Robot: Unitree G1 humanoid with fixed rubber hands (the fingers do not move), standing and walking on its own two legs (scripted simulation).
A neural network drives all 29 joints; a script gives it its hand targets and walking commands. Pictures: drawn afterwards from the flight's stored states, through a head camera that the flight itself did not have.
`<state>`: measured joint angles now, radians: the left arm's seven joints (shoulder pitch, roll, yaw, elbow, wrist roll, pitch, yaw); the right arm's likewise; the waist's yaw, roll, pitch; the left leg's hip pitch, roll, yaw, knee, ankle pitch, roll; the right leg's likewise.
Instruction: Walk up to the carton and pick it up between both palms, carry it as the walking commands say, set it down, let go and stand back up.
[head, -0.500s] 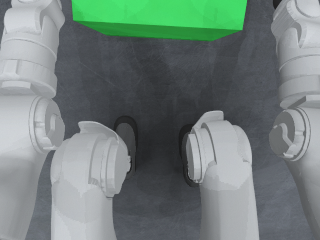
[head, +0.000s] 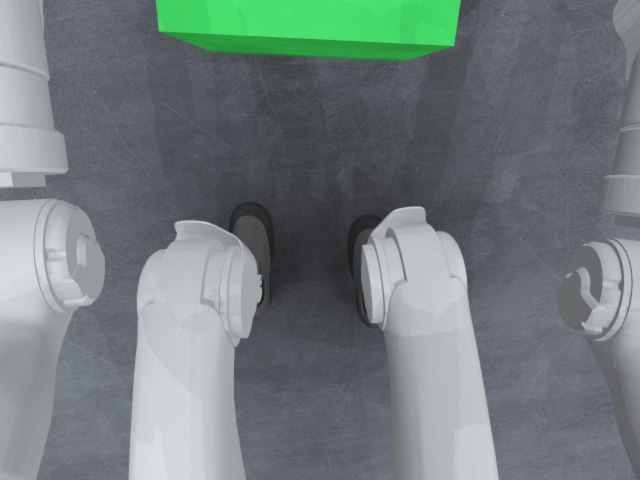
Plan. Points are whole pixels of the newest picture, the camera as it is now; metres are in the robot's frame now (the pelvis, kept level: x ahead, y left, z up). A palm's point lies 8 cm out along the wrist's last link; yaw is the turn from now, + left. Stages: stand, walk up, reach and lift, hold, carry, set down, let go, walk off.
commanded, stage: set down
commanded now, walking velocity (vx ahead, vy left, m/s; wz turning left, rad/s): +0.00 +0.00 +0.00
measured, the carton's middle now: out of the picture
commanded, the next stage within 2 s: let go in 0.78 s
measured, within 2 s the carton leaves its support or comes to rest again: neither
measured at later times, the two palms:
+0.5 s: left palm out of the picture +0.59 +0.18 +0.01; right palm out of the picture +0.54 -0.26 +0.01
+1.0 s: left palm out of the picture +0.54 +0.21 +0.06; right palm out of the picture +0.49 -0.27 +0.06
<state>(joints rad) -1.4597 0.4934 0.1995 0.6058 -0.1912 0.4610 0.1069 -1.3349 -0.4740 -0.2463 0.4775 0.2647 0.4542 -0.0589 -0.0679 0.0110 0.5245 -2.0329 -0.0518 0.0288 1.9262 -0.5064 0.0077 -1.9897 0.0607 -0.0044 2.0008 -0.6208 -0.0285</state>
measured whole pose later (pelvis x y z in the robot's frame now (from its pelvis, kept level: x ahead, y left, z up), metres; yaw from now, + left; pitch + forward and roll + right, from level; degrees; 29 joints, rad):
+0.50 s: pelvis +0.00 +0.00 +0.13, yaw -1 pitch +33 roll +0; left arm -1.46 0.52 0.20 0.59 -0.19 0.52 0.10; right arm -1.33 -0.49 -0.25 0.46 0.26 0.50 -0.02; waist -0.06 0.01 0.52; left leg -1.64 -0.05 -0.02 1.44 -0.37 0.01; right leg -1.60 0.06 0.00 1.49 -0.46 -0.03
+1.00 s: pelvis +0.02 +0.00 +0.22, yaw -1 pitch +31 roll -1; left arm -1.13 0.45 0.20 0.42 -0.10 0.45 0.06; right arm -0.98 -0.49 -0.23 0.35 0.18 0.40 0.05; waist -0.03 0.01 0.52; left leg -1.33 -0.04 -0.04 1.07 -0.27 0.01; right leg -1.29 0.06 0.00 1.11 -0.35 -0.03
